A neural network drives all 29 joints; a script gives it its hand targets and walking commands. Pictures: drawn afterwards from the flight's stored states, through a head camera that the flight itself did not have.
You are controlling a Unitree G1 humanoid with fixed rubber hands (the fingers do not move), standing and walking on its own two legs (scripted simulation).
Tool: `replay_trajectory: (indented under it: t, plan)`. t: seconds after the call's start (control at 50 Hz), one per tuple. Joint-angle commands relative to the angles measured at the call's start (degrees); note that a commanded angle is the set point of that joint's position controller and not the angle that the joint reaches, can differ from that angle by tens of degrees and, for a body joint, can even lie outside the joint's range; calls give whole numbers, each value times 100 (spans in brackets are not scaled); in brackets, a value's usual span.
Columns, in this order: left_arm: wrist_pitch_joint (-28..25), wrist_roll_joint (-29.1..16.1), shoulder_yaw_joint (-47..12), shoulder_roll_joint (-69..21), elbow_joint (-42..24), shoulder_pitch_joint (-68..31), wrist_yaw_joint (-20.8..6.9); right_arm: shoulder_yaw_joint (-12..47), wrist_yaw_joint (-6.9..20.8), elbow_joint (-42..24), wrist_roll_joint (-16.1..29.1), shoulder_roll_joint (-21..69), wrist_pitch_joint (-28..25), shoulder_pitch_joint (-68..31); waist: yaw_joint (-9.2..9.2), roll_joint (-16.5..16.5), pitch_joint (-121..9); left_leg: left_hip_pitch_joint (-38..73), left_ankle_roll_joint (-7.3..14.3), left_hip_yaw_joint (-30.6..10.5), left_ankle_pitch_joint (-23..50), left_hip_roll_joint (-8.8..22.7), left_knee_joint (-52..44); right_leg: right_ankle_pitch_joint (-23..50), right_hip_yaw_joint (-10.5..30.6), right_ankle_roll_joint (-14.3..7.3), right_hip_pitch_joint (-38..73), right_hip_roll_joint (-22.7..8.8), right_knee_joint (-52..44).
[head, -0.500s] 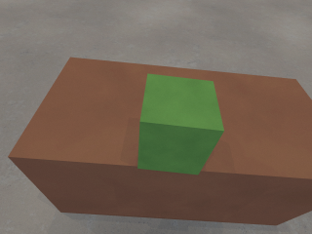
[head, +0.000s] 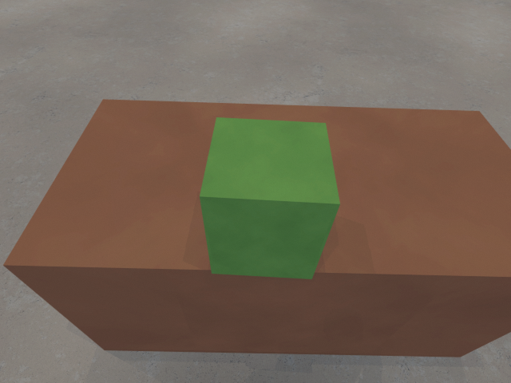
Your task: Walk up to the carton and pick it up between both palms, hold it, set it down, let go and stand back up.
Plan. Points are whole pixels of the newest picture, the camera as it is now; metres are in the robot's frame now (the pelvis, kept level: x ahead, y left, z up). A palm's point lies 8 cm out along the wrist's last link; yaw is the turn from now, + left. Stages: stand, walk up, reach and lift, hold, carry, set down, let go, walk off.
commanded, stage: walk up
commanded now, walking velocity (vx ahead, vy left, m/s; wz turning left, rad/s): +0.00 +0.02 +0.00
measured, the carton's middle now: (266, 201) +0.46 -0.01 -0.01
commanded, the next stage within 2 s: none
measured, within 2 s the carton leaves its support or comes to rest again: neither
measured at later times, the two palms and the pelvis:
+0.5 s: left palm out of the picture -0.05 +0.18 -0.15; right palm out of the picture -0.04 -0.21 -0.15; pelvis -0.01 -0.01 +0.00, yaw +1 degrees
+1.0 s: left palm out of the picture -0.05 +0.18 -0.15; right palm out of the picture -0.04 -0.20 -0.15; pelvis -0.01 -0.01 +0.00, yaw +1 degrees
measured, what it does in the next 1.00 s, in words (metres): stands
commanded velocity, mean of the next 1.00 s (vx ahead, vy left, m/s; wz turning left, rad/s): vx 0.00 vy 0.01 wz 0.00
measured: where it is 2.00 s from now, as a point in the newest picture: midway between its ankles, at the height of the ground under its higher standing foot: outside the picture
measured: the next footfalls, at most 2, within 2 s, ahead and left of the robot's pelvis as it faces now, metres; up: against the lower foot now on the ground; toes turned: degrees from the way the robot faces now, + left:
right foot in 1.40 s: +0.15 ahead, -0.19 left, +0.00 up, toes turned -6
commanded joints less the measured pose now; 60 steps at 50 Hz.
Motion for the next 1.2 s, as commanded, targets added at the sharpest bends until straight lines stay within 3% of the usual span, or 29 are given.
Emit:
replay_trajectory:
  t: [0.0, 0.1, 0.24, 1.0, 1.02, 1.04, 1.06, 1.08, 1.1, 1.14, 1.18]
  plan:
    - [-85, -15, 46, 436, -61, 491, 48, -37, -5, 33, 13, -291, -15, 448, -16, -101, -2, 479, -4, -706, 1139, 782, -198, 1948, 667, -86, -402, -995, -495]
    - [-55, -7, 38, 416, -18, 487, 52, -41, 0, 137, -5, -308, 14, 465, -11, -198, 219, 458, -69, -720, 815, 798, -330, 1347, 604, -78, -573, -904, -669]
    - [-43, -22, 28, 378, 13, 545, 49, -12, -1, 212, -10, -256, 4, 466, 5, -25, 366, 335, -70, -771, 651, 842, -391, 939, 559, -95, -654, -845, -734]
    - [-25, -24, 43, 366, 149, 772, 32, 40, -10, 204, -7, -175, -43, 710, 19, -28, 366, 127, -63, -815, 570, 867, -308, 819, 454, -138, -732, -784, -587]
    - [-16, -8, 209, 605, 70, 1081, -20, -94, 55, 163, -17, -489, -45, 1147, -38, 6, -306, 377, 135, -964, -2664, 879, -196, -2344, 304, -213, -936, -628, -88]
    - [68, 34, 252, 670, -60, 714, -23, -170, 63, 143, -75, -612, -7, 1205, -200, 114, 364, 286, 293, -1555, -3759, 1165, -536, -2946, 172, -151, -2090, -418, 435]
    - [107, 91, 222, 538, -268, 363, -52, -210, 47, 165, -82, -747, 24, 1408, -326, 615, 776, 171, 463, -2167, -4470, 1656, -1225, -2624, -208, -37, -2750, -209, 1104]
    - [78, 120, 163, 310, -442, 181, -100, -237, 19, 179, -51, -811, 23, 1439, -346, 1231, 976, -132, 718, -2809, -4428, 2299, -1787, -1566, -582, 37, -2767, -185, 2085]
    - [-2, 137, 123, 113, -536, 145, -129, -209, -8, 158, -63, -676, -23, 1259, -297, 1218, 1167, -113, 879, -3016, -3553, 2633, -1792, -1140, -539, 66, -2812, -581, 2323]
    - [-124, 96, 160, 154, -558, -52, -183, -128, 4, 198, -81, -345, -132, 1348, -374, 538, 860, 350, 922, -2777, -2040, 2489, -1591, -1046, -430, 119, -2852, -774, 2389]
    - [-146, 89, 264, 305, -523, 1, -273, -175, -16, 136, -112, -489, -210, 1381, -243, -109, 405, 574, 769, -2041, -1341, 2129, -1506, -894, -530, 255, -2714, -641, 2812]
